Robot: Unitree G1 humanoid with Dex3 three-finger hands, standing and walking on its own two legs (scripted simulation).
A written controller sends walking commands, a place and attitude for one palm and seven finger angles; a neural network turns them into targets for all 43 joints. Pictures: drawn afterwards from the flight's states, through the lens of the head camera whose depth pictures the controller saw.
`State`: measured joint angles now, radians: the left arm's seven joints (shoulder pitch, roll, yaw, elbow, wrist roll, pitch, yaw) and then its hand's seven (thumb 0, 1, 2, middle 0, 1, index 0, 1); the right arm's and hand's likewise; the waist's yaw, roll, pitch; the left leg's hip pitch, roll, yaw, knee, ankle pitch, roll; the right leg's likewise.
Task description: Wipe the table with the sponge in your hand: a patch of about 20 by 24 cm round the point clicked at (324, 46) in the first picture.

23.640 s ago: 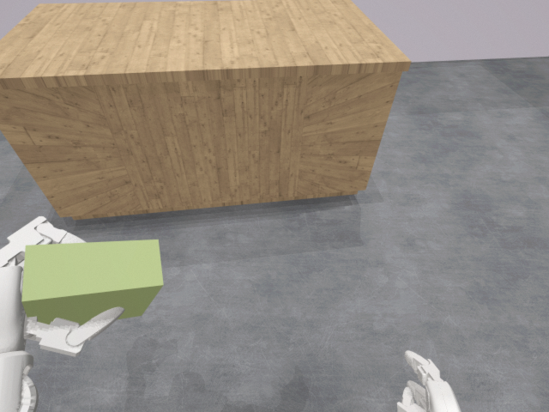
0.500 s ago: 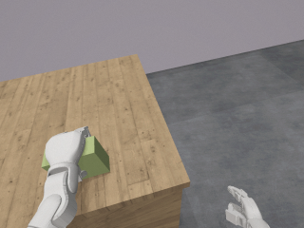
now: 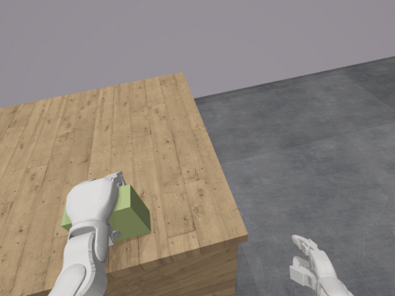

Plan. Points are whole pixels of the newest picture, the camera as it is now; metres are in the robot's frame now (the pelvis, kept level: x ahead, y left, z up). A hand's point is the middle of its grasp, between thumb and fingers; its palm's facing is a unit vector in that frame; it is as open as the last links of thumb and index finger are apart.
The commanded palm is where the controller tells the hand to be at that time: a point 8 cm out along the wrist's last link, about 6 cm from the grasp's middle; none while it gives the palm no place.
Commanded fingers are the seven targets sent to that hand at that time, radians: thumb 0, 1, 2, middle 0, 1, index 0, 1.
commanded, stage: slide across to the third lane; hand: left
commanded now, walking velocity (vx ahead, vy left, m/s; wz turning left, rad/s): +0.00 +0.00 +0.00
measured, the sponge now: (114, 221) +0.24 +0.23 +0.02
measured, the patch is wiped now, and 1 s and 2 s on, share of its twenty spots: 0.60 0.80 0.90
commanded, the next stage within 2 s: wipe forward along the third lane in 0.54 s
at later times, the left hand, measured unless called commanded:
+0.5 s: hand (132, 206) +0.26 +0.18 +0.07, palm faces +0.04 -0.09 -1.00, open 9.7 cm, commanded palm +0.23 +0.15 +0.11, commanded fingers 0.00 0.10 1.30 -1.20 -1.60 -1.20 -1.60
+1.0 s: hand (143, 196) +0.29 +0.17 +0.06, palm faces +0.00 -0.06 -1.00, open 9.7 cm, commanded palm +0.27 +0.16 +0.10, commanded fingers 0.00 0.10 1.30 -1.20 -1.60 -1.20 -1.60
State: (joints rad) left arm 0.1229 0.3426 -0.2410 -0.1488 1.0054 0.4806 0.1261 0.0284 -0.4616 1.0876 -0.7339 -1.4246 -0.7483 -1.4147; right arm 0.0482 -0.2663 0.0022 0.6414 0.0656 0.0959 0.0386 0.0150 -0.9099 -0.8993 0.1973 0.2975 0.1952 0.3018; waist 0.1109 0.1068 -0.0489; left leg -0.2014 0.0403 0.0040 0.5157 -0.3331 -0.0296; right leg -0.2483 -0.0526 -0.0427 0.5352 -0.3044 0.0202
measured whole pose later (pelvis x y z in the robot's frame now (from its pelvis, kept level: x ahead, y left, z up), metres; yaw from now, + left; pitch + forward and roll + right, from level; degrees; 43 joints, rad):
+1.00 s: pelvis -0.03 -0.02 +0.00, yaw +0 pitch +0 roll +1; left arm -0.29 0.23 -0.36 0.31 0.99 0.50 0.14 -0.02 -0.51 1.11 -0.78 -1.40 -0.80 -1.34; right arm 0.02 -0.27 0.01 0.73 0.08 0.13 0.00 0.01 -0.91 -0.90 0.20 0.30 0.19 0.30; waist 0.09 0.10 -0.05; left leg -0.21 0.05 -0.01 0.47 -0.26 -0.04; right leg -0.27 -0.04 -0.05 0.53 -0.26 -0.01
